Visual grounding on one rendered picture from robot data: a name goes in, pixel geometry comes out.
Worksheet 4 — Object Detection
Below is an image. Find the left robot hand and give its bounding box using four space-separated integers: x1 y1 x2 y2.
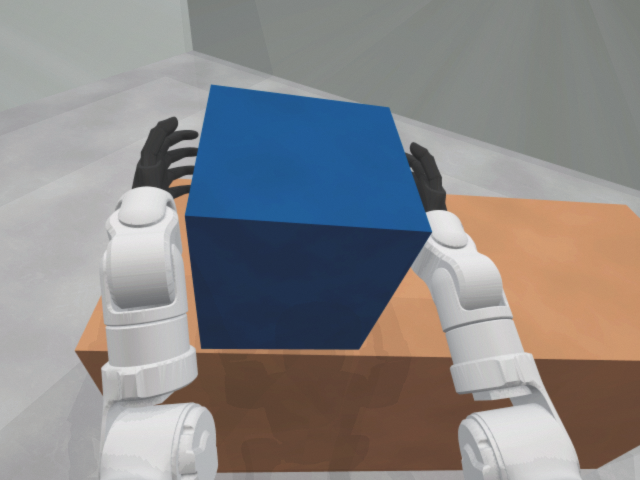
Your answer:
132 117 198 199

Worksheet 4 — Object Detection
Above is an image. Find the right robot hand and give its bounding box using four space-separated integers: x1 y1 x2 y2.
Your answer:
405 142 447 212

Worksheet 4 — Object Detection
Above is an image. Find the right robot forearm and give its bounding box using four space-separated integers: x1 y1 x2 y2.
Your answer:
411 210 581 477

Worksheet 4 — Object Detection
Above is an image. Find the robot right upper arm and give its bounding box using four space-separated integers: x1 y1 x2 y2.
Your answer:
458 403 582 480

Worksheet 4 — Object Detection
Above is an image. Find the pedestal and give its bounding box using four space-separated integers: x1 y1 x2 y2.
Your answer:
75 179 640 473

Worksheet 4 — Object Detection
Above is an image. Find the left robot forearm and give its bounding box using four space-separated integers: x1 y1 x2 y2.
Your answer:
98 187 198 480

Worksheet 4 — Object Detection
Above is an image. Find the carton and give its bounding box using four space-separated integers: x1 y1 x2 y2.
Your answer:
185 85 432 350

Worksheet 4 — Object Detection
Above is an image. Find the robot left upper arm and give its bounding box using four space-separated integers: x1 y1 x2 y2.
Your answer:
100 402 218 480

